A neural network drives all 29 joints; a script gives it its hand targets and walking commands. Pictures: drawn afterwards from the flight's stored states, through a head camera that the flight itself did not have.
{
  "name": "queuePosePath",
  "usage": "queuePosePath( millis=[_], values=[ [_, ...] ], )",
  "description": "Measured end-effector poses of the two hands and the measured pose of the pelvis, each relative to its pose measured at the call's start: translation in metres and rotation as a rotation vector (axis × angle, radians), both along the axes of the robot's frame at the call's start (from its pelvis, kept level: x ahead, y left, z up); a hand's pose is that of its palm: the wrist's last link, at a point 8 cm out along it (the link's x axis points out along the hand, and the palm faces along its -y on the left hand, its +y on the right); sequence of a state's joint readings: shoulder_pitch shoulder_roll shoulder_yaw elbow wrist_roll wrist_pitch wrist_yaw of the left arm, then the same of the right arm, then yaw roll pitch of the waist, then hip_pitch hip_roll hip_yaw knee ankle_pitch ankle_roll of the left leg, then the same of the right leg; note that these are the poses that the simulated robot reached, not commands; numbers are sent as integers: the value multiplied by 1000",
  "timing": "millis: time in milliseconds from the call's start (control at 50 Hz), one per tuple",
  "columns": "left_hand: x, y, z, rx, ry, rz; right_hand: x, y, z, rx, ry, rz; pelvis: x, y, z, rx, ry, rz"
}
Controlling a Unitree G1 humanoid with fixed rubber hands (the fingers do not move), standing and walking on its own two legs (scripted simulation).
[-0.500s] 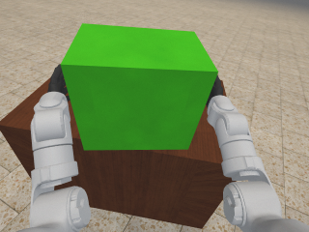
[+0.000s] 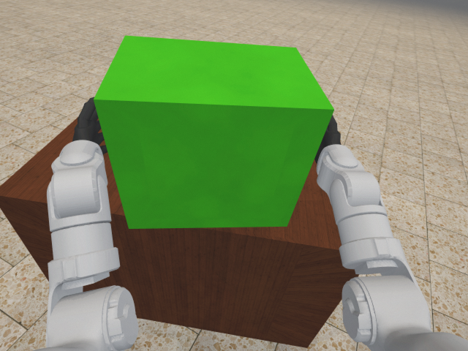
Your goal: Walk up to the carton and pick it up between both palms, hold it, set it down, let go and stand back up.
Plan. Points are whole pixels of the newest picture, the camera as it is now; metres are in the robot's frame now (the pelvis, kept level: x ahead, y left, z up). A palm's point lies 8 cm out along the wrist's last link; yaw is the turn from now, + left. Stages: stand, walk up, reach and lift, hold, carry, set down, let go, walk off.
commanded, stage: hold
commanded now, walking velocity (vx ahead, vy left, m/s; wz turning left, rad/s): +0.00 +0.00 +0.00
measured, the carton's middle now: (212, 138) +0.41 +0.00 +0.19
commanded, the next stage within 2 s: none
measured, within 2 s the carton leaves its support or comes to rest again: neither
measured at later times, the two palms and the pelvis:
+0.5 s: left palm (87, 148) +0.35 +0.19 +0.21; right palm (324, 150) +0.35 -0.18 +0.21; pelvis -0.01 -0.01 +0.00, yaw +0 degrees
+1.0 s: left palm (89, 149) +0.35 +0.19 +0.21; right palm (325, 152) +0.35 -0.18 +0.20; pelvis +0.00 +0.00 +0.00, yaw +0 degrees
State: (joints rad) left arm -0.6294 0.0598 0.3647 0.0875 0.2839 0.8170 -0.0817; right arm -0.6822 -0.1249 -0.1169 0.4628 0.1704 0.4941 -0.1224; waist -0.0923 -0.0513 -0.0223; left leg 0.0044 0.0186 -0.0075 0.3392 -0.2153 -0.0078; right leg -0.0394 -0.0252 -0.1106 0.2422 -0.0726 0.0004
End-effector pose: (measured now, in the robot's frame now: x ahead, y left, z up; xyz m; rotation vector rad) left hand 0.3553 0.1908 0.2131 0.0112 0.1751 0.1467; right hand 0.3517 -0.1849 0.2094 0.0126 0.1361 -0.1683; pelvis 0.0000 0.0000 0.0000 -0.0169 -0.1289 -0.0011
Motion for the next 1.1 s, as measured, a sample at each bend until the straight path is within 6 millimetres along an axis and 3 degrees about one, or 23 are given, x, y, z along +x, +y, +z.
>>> queuePosePath(
  millis=[360,700,1100],
  values=[
    [-8,-1,-1,7,2,22,-2,0,-5,18,4,14,-4,-5,0,3,2,2],
    [0,0,1,3,10,18,3,1,-3,-2,11,8,-5,-10,0,7,4,13],
    [-5,0,-1,1,-2,12,-4,1,-5,8,0,3,-3,-1,0,2,0,-2]
  ],
)
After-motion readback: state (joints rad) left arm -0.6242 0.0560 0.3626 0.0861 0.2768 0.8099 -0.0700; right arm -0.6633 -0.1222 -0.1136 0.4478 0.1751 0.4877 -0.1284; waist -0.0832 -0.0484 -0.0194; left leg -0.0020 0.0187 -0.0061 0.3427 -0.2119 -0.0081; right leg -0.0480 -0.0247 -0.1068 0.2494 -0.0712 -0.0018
